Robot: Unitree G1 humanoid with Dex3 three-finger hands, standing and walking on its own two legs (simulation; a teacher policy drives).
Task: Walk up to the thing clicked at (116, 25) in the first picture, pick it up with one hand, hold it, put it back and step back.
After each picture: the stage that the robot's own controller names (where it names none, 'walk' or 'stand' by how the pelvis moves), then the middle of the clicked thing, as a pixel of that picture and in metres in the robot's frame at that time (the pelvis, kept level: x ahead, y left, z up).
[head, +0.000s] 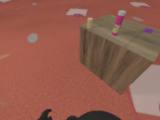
stand; (118, 24) +0.98 -0.26 +0.13
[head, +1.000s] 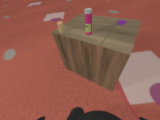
walk; (88, 22) +0.89 +0.10 +0.15
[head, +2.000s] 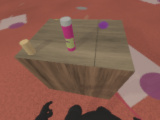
stand; (69, 36) +0.57 +0.19 +0.16
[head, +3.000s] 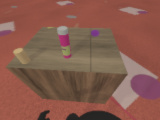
stand; (65, 44) +0.53 +0.22 +0.14
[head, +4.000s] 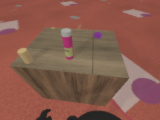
stand; (68, 45) +0.53 +0.20 +0.13
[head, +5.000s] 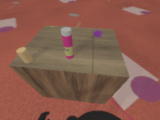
stand; (68, 44) +0.53 +0.20 +0.13
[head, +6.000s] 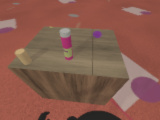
stand; (67, 46) +0.52 +0.21 +0.13
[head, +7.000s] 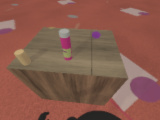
stand; (66, 46) +0.52 +0.21 +0.13
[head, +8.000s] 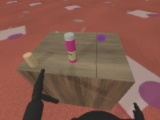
rise first; (71, 49) +0.51 +0.20 +0.13
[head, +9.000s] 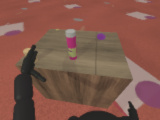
go down; (72, 46) +0.54 +0.18 +0.14
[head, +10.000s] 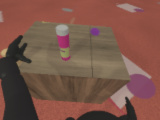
go down; (64, 45) +0.49 +0.19 +0.14
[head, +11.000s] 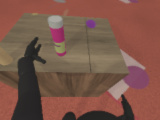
close in; (59, 39) +0.50 +0.20 +0.16
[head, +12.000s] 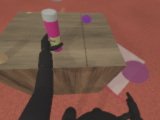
close; (54, 34) +0.53 +0.21 +0.18
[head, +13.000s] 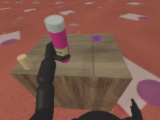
lift; (60, 44) +0.34 +0.17 +0.31
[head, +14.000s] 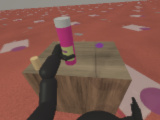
lift; (67, 44) +0.33 +0.15 +0.34
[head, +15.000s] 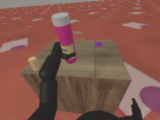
hold; (66, 42) +0.33 +0.14 +0.34
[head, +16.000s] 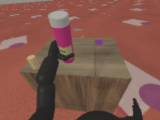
hold; (64, 42) +0.31 +0.14 +0.34
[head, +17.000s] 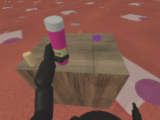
crouch; (59, 45) +0.33 +0.18 +0.30
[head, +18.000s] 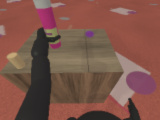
crouch; (50, 26) +0.48 +0.23 +0.32
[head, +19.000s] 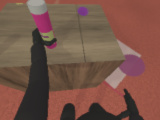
lower; (45, 28) +0.53 +0.22 +0.19
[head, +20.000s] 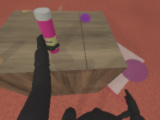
lower; (49, 34) +0.51 +0.22 +0.18
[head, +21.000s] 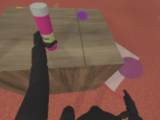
lower; (46, 31) +0.53 +0.22 +0.19
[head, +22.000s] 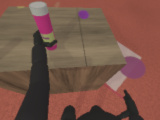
lower; (46, 30) +0.53 +0.22 +0.19
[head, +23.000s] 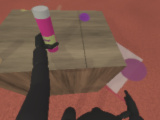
loosen; (48, 33) +0.52 +0.22 +0.18
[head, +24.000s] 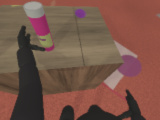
withdraw; (43, 31) +0.52 +0.23 +0.18
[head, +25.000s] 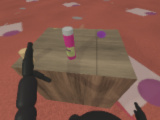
sink last; (69, 45) +0.51 +0.21 +0.16
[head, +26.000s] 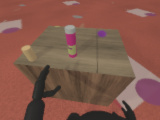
stand; (71, 43) +0.53 +0.21 +0.15
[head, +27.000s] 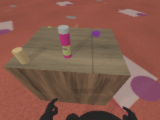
stand; (65, 43) +0.52 +0.21 +0.16
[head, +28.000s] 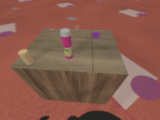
stand; (67, 45) +0.55 +0.22 +0.13
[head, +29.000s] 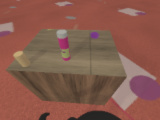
stand; (64, 46) +0.52 +0.23 +0.13
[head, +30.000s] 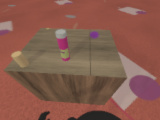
stand; (63, 47) +0.51 +0.23 +0.13
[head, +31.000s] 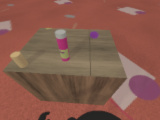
stand; (63, 47) +0.51 +0.23 +0.12
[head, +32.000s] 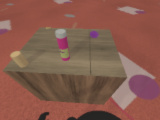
walk; (63, 46) +0.51 +0.23 +0.12
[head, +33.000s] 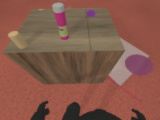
walk; (62, 24) +0.65 +0.25 +0.16
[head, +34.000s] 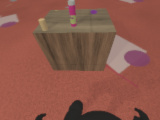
walk; (72, 14) +0.99 +0.29 +0.15
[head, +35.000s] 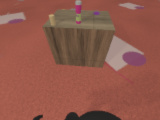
stand; (78, 13) +1.17 +0.22 +0.14
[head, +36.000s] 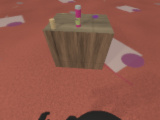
stand; (78, 16) +1.16 +0.21 +0.13
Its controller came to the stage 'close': yes
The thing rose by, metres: 0.21
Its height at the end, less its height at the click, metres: +0.00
